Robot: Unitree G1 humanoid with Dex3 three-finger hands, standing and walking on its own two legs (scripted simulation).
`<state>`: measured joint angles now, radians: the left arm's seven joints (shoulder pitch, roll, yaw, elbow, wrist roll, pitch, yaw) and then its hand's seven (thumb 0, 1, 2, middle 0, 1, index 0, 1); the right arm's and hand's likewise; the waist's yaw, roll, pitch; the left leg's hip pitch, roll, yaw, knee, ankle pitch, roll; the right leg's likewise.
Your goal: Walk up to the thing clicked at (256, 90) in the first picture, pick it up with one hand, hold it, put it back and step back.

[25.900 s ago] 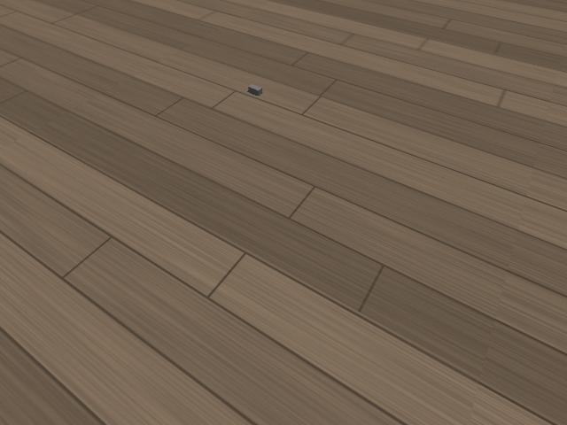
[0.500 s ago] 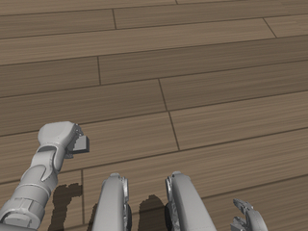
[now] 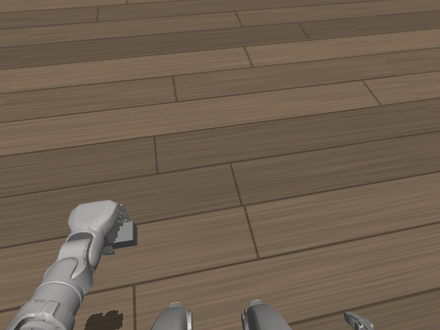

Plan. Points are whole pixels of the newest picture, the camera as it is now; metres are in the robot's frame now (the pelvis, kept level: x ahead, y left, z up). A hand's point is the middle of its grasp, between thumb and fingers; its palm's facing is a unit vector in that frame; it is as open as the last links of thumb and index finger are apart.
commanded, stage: lift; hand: left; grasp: from above
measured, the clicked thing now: (115, 236) +0.34 +0.21 -0.12
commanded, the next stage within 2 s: hold in 0.26 s
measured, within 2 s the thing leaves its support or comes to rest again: neither
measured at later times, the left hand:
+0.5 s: hand (93, 215) +0.35 +0.23 -0.02, palm faces -0.43 -0.05 -0.90, open 7.1 cm
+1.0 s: hand (86, 214) +0.33 +0.22 +0.02, palm faces -0.43 -0.04 -0.90, open 7.1 cm
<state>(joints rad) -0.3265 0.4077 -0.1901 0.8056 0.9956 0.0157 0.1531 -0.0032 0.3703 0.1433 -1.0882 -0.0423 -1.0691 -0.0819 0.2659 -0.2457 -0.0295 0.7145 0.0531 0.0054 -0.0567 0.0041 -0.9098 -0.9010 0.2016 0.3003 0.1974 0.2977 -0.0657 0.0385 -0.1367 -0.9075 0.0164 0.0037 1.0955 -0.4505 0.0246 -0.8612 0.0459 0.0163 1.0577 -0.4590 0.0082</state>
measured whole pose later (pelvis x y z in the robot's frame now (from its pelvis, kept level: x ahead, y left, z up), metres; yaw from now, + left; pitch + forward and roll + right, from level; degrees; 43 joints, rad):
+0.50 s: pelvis +0.03 +0.00 +0.05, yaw +0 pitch +9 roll -1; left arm -0.30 0.40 -0.20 0.79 1.01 0.00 0.12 -0.01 0.39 0.11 -1.09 -0.02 -1.08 -0.05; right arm 0.26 -0.25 -0.04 0.72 0.06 0.02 -0.05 0.00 -0.90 -0.89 0.20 0.30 0.20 0.30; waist -0.04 0.04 -0.09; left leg -0.58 0.01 0.02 0.77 -0.36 0.03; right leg -0.54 0.03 0.04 0.74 -0.37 0.01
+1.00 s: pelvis +0.03 +0.00 +0.07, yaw +0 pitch +5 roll -1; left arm -0.26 0.40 -0.22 0.69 0.99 0.00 0.03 0.00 0.40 0.11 -1.07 -0.04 -1.06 -0.06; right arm 0.24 -0.26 -0.04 0.68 0.07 0.05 -0.05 0.01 -0.91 -0.90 0.20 0.30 0.20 0.30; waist -0.01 0.05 -0.05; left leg -0.42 0.00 0.03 0.64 -0.30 0.03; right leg -0.39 0.02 0.05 0.62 -0.31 0.01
